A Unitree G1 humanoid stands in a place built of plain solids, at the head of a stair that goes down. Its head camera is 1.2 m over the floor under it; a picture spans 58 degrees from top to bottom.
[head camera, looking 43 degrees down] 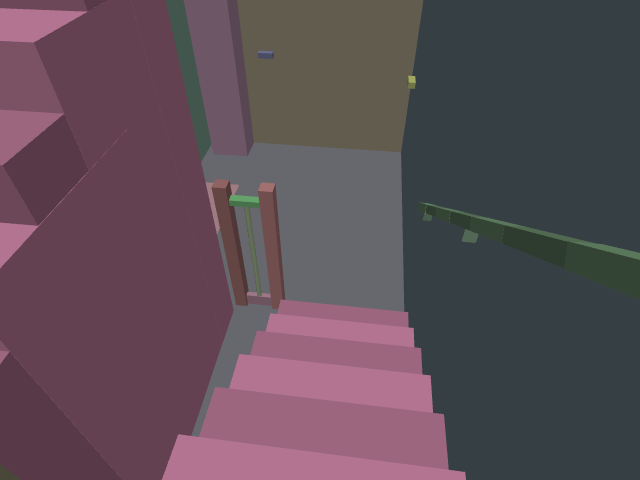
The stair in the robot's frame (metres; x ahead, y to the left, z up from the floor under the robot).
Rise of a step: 0.20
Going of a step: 0.28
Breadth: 0.90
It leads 7 degrees to the right of straight ahead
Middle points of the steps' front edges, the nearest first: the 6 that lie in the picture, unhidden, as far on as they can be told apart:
0.53 0.01 -0.20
0.81 -0.03 -0.40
1.08 -0.06 -0.60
1.36 -0.10 -0.80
1.63 -0.13 -1.00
1.91 -0.16 -1.21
